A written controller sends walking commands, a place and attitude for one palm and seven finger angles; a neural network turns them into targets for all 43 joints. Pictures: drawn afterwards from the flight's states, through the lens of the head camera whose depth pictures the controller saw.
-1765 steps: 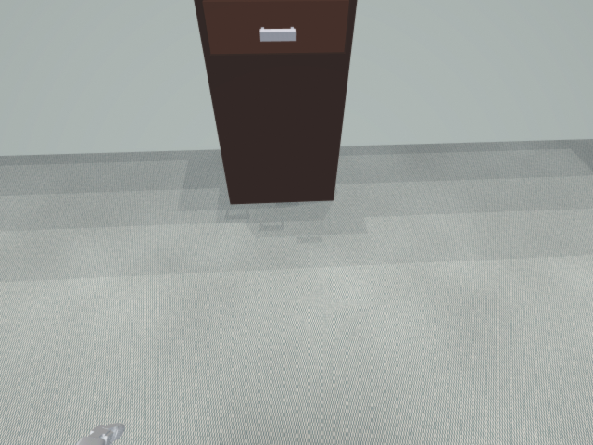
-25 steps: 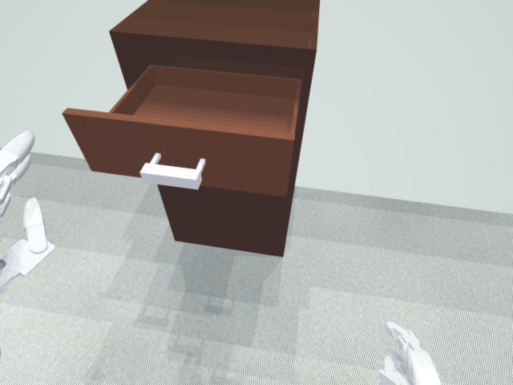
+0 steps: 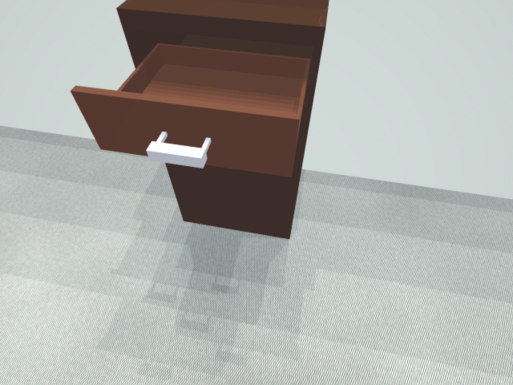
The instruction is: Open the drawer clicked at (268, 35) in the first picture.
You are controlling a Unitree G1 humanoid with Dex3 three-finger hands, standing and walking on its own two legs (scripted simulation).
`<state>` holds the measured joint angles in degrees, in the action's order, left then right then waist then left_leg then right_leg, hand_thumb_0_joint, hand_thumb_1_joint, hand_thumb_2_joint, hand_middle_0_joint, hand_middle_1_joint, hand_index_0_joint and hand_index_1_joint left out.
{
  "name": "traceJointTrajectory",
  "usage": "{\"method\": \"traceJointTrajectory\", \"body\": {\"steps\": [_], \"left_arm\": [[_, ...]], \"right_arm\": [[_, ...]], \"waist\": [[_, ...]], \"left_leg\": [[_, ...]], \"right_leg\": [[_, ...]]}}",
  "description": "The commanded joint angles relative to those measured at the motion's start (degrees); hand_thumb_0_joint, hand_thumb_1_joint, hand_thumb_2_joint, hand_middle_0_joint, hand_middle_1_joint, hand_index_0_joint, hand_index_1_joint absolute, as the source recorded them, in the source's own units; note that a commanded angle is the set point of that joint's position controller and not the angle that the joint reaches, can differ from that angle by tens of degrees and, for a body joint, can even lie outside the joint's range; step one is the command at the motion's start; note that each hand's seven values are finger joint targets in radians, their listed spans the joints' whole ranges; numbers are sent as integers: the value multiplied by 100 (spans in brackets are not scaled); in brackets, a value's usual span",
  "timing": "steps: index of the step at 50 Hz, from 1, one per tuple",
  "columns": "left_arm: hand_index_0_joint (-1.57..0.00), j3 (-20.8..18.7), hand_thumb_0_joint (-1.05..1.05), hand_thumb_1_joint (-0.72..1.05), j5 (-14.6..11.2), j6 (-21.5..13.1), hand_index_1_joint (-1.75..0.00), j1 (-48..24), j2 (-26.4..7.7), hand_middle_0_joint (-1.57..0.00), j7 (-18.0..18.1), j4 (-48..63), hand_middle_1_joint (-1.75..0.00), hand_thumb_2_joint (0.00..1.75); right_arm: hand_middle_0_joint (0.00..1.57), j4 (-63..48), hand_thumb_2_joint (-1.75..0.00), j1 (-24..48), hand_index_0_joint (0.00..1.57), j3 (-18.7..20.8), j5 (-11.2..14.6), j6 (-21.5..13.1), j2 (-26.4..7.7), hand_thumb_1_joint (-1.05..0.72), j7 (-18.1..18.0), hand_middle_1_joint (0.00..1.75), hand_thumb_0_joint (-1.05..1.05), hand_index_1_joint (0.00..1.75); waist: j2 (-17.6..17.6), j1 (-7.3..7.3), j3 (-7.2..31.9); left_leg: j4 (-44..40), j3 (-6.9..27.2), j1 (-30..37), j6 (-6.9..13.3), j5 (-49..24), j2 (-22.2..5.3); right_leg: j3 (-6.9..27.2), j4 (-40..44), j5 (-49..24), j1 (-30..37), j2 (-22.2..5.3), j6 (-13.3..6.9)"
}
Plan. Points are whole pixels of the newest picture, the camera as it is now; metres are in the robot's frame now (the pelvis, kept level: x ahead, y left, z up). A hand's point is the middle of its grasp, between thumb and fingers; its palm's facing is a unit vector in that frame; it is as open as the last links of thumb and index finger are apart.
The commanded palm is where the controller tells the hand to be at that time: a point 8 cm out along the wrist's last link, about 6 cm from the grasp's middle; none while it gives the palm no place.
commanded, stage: let the arm hang, fingers relaxed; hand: left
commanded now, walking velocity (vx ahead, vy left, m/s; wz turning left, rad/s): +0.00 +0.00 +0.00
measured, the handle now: (181, 146) +0.54 +0.20 +0.04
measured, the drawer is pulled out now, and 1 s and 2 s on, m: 0.28 0.28 0.28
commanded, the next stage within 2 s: look to check the result in 0.56 s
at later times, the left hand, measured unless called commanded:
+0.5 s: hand out of the picture +0.02 +0.16 -0.17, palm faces +0.02 -0.98 -0.20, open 7.3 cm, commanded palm none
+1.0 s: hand out of the picture +0.01 +0.14 -0.17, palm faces +0.03 -0.98 -0.18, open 7.4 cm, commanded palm none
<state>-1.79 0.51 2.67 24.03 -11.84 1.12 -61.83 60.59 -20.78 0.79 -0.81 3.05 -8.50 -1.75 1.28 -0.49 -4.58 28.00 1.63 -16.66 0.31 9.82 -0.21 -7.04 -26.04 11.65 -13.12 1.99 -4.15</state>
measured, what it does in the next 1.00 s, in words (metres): stands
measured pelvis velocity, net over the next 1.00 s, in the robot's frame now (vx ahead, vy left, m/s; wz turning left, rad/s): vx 0.03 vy -0.01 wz -0.03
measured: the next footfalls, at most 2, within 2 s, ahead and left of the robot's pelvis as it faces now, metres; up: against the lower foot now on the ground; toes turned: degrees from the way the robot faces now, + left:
none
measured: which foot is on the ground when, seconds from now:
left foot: down 0.00-1.00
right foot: down 0.00-1.00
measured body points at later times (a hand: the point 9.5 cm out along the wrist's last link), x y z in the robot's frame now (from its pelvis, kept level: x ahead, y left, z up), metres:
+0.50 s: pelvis +0.01 -0.01 +0.00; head +0.01 -0.02 +0.45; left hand +0.02 +0.21 -0.15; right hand -0.03 -0.20 -0.17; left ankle +0.06 +0.12 -0.74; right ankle +0.03 -0.08 -0.74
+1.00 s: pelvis +0.03 -0.01 +0.01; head +0.05 -0.03 +0.45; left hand +0.01 +0.20 -0.15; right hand +0.00 -0.21 -0.16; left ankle +0.06 +0.12 -0.74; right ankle +0.03 -0.08 -0.74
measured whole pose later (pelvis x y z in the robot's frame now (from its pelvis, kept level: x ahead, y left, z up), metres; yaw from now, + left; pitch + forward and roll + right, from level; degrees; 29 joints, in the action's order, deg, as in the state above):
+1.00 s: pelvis +0.03 -0.01 +0.01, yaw -2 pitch -2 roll +0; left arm -1.2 0.1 0.4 16.3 -5.9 2.0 -65.5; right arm 64.4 -16.9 0.8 -0.7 1.0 -6.1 -2.9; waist 1.7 0.4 -4.4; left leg 24.3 0.4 -11.9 -1.2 10.4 -1.6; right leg -5.6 -22.3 11.8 -9.0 3.4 -4.9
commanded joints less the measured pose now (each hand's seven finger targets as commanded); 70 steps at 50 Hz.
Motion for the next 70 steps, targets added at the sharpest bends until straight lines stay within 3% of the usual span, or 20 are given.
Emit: {"method": "traceJointTrajectory", "body": {"steps": [1,7,13,21,33,40,46,53,64,70], "left_arm": [[-20,-30,0,90,5,-235,-30,-112,-435,-20,46,127,-30,90],[-20,-12,0,90,-5,-250,-30,-76,-384,-20,77,-95,-30,90],[-20,-2,0,90,-9,-245,-30,-149,-209,-20,97,-148,-30,90],[-20,-58,0,90,-13,-268,-30,-316,-144,-20,106,-164,-30,90],[-20,-89,0,90,-16,-294,-30,-397,-111,-20,119,-157,-30,90],[-20,-71,0,90,-16,-318,-30,-322,-77,-20,144,-219,-30,90],[-20,-47,0,90,-21,-303,-30,-334,-39,-20,129,-255,-30,90],[-20,-44,0,90,-21,-319,-30,-346,-45,-20,128,-270,-30,90],[-20,-48,0,90,-24,-317,-30,-431,-112,-20,126,-232,-30,90],[-20,-57,0,90,-21,-334,-30,-438,-169,-20,139,-219,-30,90]], "right_arm": [[20,-126,-90,-243,20,98,-2,-158,-485,-90,-28,30,0,30],[20,106,-90,-385,20,74,-11,-172,-358,-90,-31,30,0,30],[20,211,-90,-345,20,30,-26,-188,-175,-90,-49,30,0,30],[20,255,-90,-308,20,24,-22,-241,-47,-90,-82,30,0,30],[20,293,-90,-340,20,45,-15,-223,-70,-90,-85,30,0,30],[20,299,-90,-260,20,46,9,-244,-97,-90,-112,30,0,30],[20,310,-90,-185,20,38,-1,-251,-127,-90,-118,30,0,30],[20,303,-90,-89,20,40,9,-278,-173,-90,-124,30,0,30],[20,332,-90,-32,20,40,-3,-254,-221,-90,-108,30,0,30],[20,328,-90,-1,20,55,13,-265,-229,-90,-116,30,0,30]], "waist": [[-232,130,-265],[-253,136,-169],[-82,88,-434],[201,34,-224],[-154,107,-130],[-98,94,-74],[126,99,-157],[-63,75,-12],[-60,89,-125],[-100,78,-50]], "left_leg": [[-501,474,287,291,868,-374],[-422,327,361,266,700,-326],[-567,316,145,242,534,-368],[-649,279,107,208,169,-405],[-489,162,391,157,-57,-376],[-535,149,545,153,-270,-446],[-672,204,548,158,-202,-497],[-698,198,597,157,-363,-500],[-707,172,623,141,-259,-474],[-682,123,706,127,-400,-493]], "right_leg": [[1119,1206,1748,-752,-769,-142],[1199,1250,1775,-706,-800,-138],[1159,1170,1431,-584,-745,-84],[1071,1019,753,-102,-741,-37],[1099,1205,747,-103,-834,-38],[1064,1160,203,26,-797,42],[1033,1123,274,-2,-746,5],[987,1031,-146,213,-755,30],[1045,1142,90,151,-770,45],[1015,1085,-386,261,-768,99]]}}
